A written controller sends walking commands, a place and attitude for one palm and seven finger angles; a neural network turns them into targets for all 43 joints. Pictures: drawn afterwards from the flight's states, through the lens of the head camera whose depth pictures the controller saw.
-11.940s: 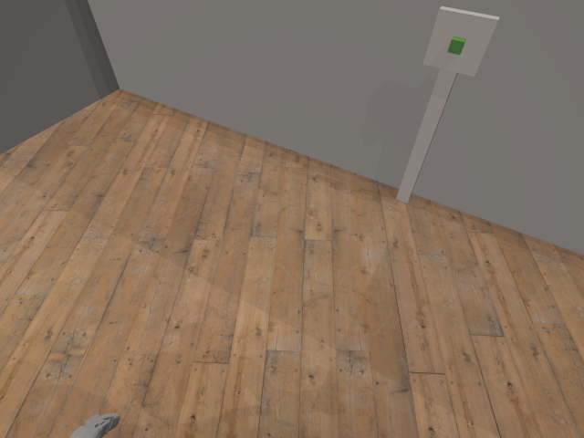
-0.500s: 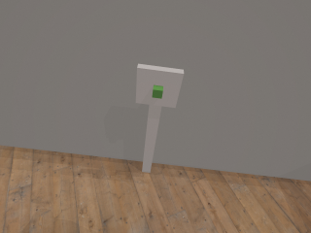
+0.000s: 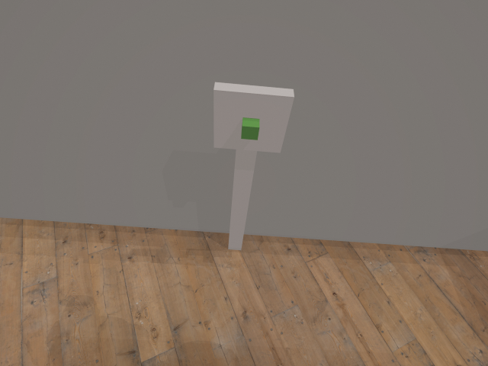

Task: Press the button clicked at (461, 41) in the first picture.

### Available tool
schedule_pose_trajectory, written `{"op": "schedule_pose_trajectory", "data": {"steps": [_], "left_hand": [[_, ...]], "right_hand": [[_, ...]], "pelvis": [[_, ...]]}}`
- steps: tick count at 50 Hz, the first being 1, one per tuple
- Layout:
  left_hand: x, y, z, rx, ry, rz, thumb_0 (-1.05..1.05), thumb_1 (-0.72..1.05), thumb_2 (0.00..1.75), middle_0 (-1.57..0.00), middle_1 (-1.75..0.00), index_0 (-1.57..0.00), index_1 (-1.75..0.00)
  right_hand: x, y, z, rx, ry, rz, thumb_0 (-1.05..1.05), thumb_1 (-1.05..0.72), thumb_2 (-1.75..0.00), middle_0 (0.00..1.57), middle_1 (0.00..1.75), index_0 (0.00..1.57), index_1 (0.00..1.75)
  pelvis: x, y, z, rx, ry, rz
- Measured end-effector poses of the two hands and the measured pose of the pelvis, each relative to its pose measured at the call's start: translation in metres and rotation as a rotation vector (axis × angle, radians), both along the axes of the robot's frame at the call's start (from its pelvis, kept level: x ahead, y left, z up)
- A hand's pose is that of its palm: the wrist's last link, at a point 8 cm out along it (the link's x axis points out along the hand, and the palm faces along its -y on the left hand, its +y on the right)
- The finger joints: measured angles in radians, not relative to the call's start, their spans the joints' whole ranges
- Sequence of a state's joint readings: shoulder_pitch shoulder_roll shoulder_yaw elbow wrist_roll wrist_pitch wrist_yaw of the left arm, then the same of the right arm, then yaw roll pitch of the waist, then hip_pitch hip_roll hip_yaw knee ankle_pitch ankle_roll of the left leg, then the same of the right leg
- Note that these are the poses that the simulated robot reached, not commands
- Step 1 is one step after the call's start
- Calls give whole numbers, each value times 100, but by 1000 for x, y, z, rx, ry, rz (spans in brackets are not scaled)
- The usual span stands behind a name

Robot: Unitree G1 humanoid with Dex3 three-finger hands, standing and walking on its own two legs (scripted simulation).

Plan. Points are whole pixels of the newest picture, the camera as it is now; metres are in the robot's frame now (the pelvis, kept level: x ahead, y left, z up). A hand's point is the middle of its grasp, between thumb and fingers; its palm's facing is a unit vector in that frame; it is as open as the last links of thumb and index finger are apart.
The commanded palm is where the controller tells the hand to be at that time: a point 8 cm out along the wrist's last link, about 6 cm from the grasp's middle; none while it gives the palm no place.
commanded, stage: look again from close up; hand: left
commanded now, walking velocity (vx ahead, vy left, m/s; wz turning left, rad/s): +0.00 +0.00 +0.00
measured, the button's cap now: (250, 127) +0.63 +0.00 -0.01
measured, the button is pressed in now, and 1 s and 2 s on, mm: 0 0 0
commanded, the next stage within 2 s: shuffle to correct the standing spot in 0.50 s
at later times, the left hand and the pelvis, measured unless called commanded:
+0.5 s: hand out of the picture +0.00 +0.11 -0.18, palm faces +0.05 -0.98 -0.19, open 7.2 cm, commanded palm none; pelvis +0.01 -0.06 +0.00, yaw +1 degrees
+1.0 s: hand out of the picture +0.00 +0.08 -0.20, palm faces +0.06 -0.99 -0.13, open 7.3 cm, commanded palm none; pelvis +0.06 -0.08 -0.02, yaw +0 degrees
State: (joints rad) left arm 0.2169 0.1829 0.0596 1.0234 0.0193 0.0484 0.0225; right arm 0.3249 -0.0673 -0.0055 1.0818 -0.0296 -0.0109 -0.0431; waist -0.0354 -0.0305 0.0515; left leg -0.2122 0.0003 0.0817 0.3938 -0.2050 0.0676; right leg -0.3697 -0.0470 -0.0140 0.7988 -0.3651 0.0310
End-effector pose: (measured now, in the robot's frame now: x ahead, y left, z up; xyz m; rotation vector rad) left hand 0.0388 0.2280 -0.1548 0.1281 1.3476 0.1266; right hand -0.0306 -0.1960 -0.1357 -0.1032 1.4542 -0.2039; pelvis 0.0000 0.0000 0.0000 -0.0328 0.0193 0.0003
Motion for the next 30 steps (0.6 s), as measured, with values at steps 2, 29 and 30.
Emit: {"op": "schedule_pose_trajectory", "data": {"steps": [2, 29, 30], "left_hand": [[5, -9, 1, 1, -12, -7, 0, 92, 90, -20, -30, -19, -30], [-60, -88, 6, -2, 88, 57, 0, 93, 89, -20, -30, -20, -30], [-63, -91, 6, -8, 96, 61, 0, 92, 89, -20, -30, -20, -30]], "right_hand": [[0, -8, -5, 8, 1, -5, 0, -91, -90, 20, 30, 21, 30], [39, -83, -19, 22, -22, 83, 0, -92, -90, 19, 29, 20, 30], [39, -84, -18, 21, -21, 85, 0, -92, -90, 19, 29, 20, 30]], "pelvis": [[0, -5, -2, 10, 2, 0], [10, -64, -4, 43, -33, 15], [11, -65, -4, 43, -33, 16]]}}
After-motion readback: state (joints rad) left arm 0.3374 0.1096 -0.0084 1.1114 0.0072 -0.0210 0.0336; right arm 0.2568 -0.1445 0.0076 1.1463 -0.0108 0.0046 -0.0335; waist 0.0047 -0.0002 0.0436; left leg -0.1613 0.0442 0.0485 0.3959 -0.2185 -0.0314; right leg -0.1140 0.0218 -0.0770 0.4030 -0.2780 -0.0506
